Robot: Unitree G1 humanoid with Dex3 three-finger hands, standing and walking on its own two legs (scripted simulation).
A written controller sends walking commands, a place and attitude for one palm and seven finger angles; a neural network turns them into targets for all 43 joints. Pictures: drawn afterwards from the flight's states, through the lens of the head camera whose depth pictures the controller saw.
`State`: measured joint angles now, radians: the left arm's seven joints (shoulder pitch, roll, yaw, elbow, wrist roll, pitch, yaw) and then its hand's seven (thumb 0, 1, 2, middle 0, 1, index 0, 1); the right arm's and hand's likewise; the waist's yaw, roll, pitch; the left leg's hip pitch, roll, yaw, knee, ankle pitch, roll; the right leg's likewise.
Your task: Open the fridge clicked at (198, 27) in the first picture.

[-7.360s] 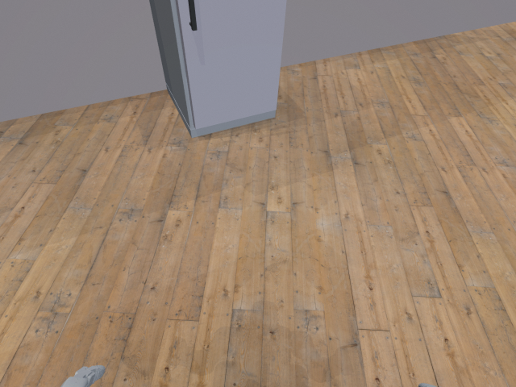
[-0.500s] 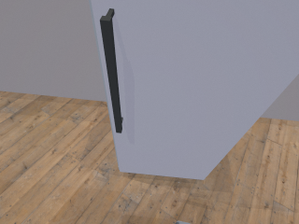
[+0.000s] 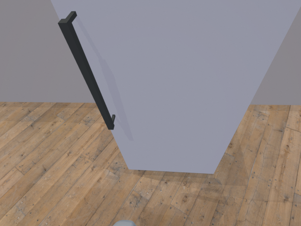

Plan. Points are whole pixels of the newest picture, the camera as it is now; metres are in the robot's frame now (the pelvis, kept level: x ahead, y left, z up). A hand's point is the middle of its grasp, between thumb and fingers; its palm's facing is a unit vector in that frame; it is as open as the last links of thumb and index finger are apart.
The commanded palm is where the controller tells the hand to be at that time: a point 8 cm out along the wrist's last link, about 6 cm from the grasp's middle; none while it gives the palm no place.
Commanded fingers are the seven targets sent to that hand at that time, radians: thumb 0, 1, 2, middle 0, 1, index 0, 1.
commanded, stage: come to a stop and stand still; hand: left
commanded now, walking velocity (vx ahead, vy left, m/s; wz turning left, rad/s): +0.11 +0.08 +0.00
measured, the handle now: (96, 84) +0.49 +0.20 +0.10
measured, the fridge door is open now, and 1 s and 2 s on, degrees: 0 0 0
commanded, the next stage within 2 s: look again from close up in 1.78 s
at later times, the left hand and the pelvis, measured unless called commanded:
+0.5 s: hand out of the picture -0.03 +0.24 -0.18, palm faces +0.03 -0.99 -0.17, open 7.4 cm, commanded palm none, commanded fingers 0.00 0.90 0.90 -0.20 -0.30 -0.20 -0.30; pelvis -0.03 +0.05 +0.01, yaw -1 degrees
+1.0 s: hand out of the picture +0.04 +0.19 -0.17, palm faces +0.01 -0.97 -0.26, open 7.3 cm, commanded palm none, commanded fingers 0.00 0.90 0.90 -0.20 -0.30 -0.20 -0.30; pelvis -0.03 +0.01 -0.01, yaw -1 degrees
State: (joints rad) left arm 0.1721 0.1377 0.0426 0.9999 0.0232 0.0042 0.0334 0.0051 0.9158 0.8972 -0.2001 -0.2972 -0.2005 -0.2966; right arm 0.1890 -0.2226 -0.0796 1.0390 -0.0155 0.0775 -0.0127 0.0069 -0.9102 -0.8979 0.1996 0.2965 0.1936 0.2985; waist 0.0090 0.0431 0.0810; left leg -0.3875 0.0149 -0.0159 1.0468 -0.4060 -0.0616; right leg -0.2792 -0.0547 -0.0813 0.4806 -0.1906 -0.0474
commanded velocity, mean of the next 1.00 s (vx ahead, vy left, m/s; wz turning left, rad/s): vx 0.05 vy -0.05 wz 0.00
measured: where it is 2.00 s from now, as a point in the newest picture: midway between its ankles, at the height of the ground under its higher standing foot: outside the picture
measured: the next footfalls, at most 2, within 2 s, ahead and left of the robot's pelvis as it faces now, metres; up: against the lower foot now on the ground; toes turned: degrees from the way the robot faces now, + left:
left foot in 0.24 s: -0.04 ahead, +0.16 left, +0.00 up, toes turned +1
right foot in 0.64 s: +0.02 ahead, -0.10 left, +0.00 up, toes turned -4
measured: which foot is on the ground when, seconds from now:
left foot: up 0.00-0.22, down 0.24-1.00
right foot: down 0.00-0.24, up 0.26-0.62, down 0.64-1.00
